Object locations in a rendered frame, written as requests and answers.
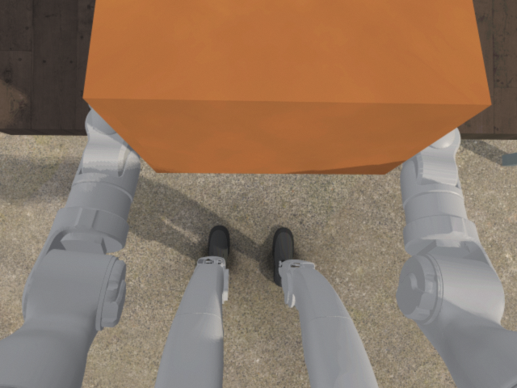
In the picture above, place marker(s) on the carton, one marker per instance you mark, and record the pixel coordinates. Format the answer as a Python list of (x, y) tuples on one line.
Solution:
[(339, 87)]

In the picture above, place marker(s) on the left robot upper arm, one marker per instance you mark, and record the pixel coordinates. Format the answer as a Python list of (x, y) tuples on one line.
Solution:
[(73, 296)]

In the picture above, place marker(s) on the right robot upper arm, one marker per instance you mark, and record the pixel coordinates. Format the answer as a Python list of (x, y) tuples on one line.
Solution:
[(458, 304)]

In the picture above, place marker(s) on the robot left forearm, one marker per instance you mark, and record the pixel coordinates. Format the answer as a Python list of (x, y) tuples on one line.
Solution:
[(95, 215)]

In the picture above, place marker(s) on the right robot shin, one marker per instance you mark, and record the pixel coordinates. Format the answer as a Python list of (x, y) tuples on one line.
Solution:
[(286, 265)]

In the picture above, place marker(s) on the robot right foot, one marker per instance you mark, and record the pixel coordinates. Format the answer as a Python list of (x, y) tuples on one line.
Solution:
[(282, 249)]

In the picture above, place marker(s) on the table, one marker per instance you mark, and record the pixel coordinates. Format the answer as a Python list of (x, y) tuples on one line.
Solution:
[(44, 48)]

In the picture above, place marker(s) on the robot right forearm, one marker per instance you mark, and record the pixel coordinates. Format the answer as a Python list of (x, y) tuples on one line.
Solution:
[(436, 219)]

